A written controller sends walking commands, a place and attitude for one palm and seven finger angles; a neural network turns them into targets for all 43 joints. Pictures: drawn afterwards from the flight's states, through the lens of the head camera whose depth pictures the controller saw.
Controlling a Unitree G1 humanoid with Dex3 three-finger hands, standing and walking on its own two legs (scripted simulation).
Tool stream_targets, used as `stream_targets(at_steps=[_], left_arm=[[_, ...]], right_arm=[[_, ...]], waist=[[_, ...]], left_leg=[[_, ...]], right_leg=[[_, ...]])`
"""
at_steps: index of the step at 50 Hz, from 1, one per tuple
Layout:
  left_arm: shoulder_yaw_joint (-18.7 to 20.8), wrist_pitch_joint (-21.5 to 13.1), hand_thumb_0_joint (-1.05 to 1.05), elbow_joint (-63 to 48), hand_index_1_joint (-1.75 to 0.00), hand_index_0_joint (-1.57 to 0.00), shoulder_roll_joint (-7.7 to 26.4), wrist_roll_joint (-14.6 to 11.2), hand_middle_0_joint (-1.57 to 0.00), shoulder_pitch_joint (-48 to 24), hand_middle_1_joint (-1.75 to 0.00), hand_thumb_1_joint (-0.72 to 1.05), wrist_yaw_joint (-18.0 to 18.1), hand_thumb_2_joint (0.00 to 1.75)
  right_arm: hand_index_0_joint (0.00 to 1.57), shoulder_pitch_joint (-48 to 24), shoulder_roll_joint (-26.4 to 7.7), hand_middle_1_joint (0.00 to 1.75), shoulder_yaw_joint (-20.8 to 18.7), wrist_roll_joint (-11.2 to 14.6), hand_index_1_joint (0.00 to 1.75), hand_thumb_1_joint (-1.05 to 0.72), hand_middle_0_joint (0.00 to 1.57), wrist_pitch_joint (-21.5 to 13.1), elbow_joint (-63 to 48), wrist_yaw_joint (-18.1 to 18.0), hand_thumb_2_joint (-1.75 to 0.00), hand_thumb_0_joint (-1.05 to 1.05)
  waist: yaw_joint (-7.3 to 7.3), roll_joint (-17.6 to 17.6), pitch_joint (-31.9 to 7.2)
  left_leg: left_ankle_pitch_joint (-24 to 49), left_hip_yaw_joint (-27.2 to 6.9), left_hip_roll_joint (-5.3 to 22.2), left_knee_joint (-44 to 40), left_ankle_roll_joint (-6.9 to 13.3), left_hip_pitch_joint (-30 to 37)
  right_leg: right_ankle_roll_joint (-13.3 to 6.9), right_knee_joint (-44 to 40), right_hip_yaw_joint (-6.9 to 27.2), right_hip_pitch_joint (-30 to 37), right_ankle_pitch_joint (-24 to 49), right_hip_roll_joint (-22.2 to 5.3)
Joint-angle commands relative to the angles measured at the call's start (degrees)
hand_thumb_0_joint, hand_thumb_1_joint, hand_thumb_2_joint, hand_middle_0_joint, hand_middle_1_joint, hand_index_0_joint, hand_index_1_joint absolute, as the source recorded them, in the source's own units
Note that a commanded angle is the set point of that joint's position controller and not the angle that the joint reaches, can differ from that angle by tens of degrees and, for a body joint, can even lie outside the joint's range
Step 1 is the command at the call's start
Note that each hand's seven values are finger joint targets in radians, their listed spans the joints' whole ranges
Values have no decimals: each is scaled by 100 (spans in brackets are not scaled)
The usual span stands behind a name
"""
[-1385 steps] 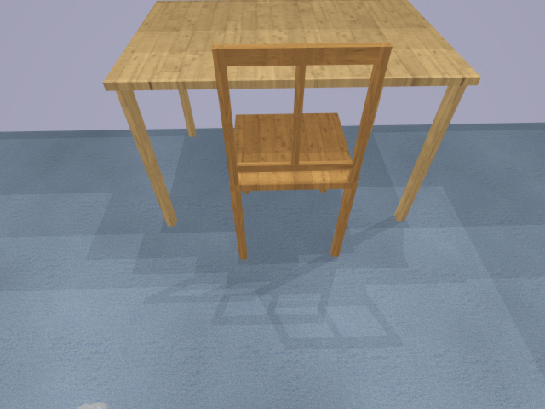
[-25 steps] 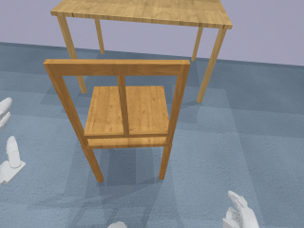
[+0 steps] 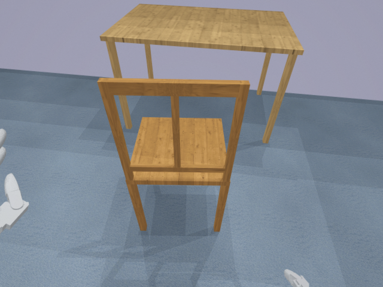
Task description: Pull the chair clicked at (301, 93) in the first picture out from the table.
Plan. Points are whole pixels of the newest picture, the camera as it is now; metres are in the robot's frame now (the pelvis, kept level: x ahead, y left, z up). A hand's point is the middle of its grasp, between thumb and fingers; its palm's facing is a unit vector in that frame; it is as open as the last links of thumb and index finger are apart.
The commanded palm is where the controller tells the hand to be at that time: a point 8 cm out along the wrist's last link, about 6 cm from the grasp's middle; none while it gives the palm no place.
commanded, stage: stop stepping back and stand still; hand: left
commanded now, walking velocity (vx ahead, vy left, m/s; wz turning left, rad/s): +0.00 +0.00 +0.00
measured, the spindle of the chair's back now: (176, 135) +0.62 +0.10 -0.06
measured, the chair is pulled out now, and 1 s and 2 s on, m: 0.61 0.61 0.61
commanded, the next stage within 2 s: let the arm hang, fingers relaxed in 0.14 s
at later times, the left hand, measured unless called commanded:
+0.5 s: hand out of the picture +0.11 +0.16 -0.16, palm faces -0.01 -0.99 -0.13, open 7.4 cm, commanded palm none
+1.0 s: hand out of the picture -0.02 +0.18 -0.16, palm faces +0.03 -0.98 -0.20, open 7.4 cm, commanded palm none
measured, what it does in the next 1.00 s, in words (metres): stands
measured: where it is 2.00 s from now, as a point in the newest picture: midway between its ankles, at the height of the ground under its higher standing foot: outside the picture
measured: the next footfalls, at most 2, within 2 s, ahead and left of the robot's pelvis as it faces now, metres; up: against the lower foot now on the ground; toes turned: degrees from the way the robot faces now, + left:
none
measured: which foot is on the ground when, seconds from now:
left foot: down 0.00-1.00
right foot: down 0.00-1.00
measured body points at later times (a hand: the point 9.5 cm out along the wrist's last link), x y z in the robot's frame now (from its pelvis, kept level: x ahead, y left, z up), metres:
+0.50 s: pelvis +0.01 +0.01 +0.00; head +0.03 +0.02 +0.45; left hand +0.11 +0.22 -0.14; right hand +0.10 -0.22 -0.13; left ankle +0.01 +0.11 -0.73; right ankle +0.01 -0.10 -0.73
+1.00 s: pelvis +0.01 +0.01 +0.01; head +0.03 +0.00 +0.46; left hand -0.02 +0.23 -0.15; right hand -0.01 -0.20 -0.16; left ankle +0.01 +0.11 -0.73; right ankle +0.01 -0.10 -0.73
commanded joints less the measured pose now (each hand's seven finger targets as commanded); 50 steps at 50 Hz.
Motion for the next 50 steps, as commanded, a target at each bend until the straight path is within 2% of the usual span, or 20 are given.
stream_targets(at_steps=[1,3,4,5,6,8,11,12,13,14,17,18,19,23,25,28,29,32,42,50], left_arm=[[344,-221,0,-1127,-30,-20,986,-87,-20,-861,-30,90,137,90],[496,-284,0,-1318,-30,-20,1115,-107,-20,-758,-30,90,177,90],[550,-313,0,-1482,-30,-20,1149,-113,-20,-659,-30,90,181,90],[674,-317,0,-1484,-30,-20,1281,-97,-20,-478,-30,90,171,90],[605,-288,0,-1462,-30,-20,1138,-69,-20,-349,-30,90,145,90],[701,-303,0,-1437,-30,-20,1201,-22,-20,-319,-30,90,158,90],[754,-388,0,-1400,-30,-20,1201,-104,-20,10,-30,90,140,90],[-1706,621,0,2997,-30,-20,-316,445,-20,-205,-30,90,-665,90],[-1708,1066,0,3163,-30,-20,-743,319,-20,-190,-30,90,-788,90],[-1832,1158,0,3319,-30,-20,-791,279,-20,-382,-30,90,-806,90],[-1916,1167,0,4186,-30,-20,-553,293,-20,-1009,-30,90,-781,90],[-1938,1179,0,4507,-30,-20,-463,289,-20,-1148,-30,90,-768,90],[-1963,1198,0,4844,-30,-20,-427,278,-20,-1259,-30,90,-757,90],[-2132,1267,0,6194,-30,-20,-388,199,-20,-1379,-30,90,-728,90],[-2194,1249,0,6777,-30,-20,-343,167,-20,-1272,-30,90,-722,90],[-2102,1231,0,7181,-30,-20,-639,180,-20,-1108,-30,90,-681,90],[-2133,1227,0,7294,-30,-20,-642,167,-20,-1123,-30,90,-691,90],[-2212,1215,0,7595,-30,-20,-666,157,-20,-1198,-30,90,-722,90],[-2337,1169,0,8275,-30,-20,-697,124,-20,-907,-30,90,-701,90],[-2354,1153,0,8435,-30,-20,-832,133,-20,-717,-30,90,-659,90]], right_arm=[[20,-707,-838,30,-277,18,30,-90,20,-263,-990,-89,-90,0],[20,-815,-850,30,-237,-7,30,-90,20,-303,-1042,-137,-90,0],[20,-914,-890,30,-259,-4,30,-90,20,-313,-1102,-149,-90,0],[20,-929,-866,30,-256,28,30,-90,20,-297,-1117,-158,-90,0],[20,-950,-818,30,-221,41,30,-90,20,-285,-1190,-144,-90,0],[20,-961,-747,30,-207,32,30,-90,20,-308,-1238,-156,-90,0],[20,-806,-794,30,-281,43,30,-90,20,-342,-1219,-116,-90,0],[20,-651,-1180,30,-416,-68,30,-90,20,-371,-12,398,-90,0],[20,-116,-725,30,-381,-58,30,-90,20,-31,22,364,-90,0],[20,-147,-690,30,-315,-95,30,-90,20,94,-60,332,-90,0],[20,-204,-792,30,-255,-180,30,-90,20,334,-148,301,-90,0],[20,-178,-819,30,-249,-188,30,-90,20,405,-88,286,-90,0],[20,-172,-817,30,-231,-192,30,-90,20,459,21,265,-90,0],[20,-257,-798,30,-77,-201,30,-90,20,506,575,198,-90,0],[20,-180,-737,30,-30,-162,30,-90,20,526,830,159,-90,0],[20,104,-460,30,-88,-200,30,-90,20,550,1092,117,-90,0],[20,147,-447,30,-86,-192,30,-90,20,564,1161,114,-90,0],[20,319,-506,30,-88,-166,30,-90,20,588,1324,121,-90,0],[20,664,-404,30,-10,-129,30,-90,20,581,1830,118,-90,0],[20,794,-205,30,8,-118,30,-90,20,586,2045,116,-90,0]], waist=[[-289,-900,392],[-228,-398,252],[-157,86,182],[-124,679,198],[-113,883,359],[-115,694,597],[-145,128,109],[-326,-213,289],[-258,-208,-284],[-199,-198,-371],[-134,-1315,-219],[-151,-1438,-278],[-154,-1345,-308],[-16,255,60],[-6,510,250],[-47,982,42],[-44,918,117],[-66,167,383],[-78,-296,650],[-71,-272,853]], left_leg=[[-95,-83,-39,-187,52,-89],[346,-387,187,-1310,120,181],[589,-725,472,-1651,177,223],[235,-988,691,-1934,204,83],[-394,-1166,820,-2216,229,-348],[-226,-1111,776,-2091,239,-935],[1192,-710,489,-1506,48,-388],[2718,-456,337,-343,-13,-289],[2925,-349,304,-396,-67,113],[2514,-534,410,-482,5,4],[2453,-716,300,-374,96,-195],[2525,-652,203,-319,65,-80],[2615,-622,177,-373,42,100],[2938,-859,378,-1012,103,145],[2632,-789,362,-1119,110,145],[2091,-754,361,-1269,115,278],[1876,-764,372,-1329,120,208],[1492,-832,410,-1448,155,119],[1334,-681,361,-1482,147,175],[1153,-624,328,-1480,151,83]], right_leg=[[-646,-1604,2085,-425,-1643,-1456],[-274,-923,1317,-33,-776,-944],[-97,-609,1060,89,-463,-659],[42,-447,840,104,-584,-495],[104,-315,700,290,-671,-379],[115,-488,705,711,-52,-434],[38,-692,909,1002,1029,-630],[-1,370,465,-53,2343,-866],[-82,202,568,-68,2161,-846],[-77,176,533,-114,1511,-849],[-216,90,718,139,1596,-936],[-312,79,766,241,1820,-1037],[-351,69,767,270,1887,-1066],[-100,-76,640,436,988,-681],[-87,-314,631,501,818,-651],[-123,-456,537,599,625,-652],[-126,-505,529,590,532,-639],[-121,-649,519,477,407,-667],[-170,-758,676,249,239,-757],[-172,-786,710,67,49,-744]])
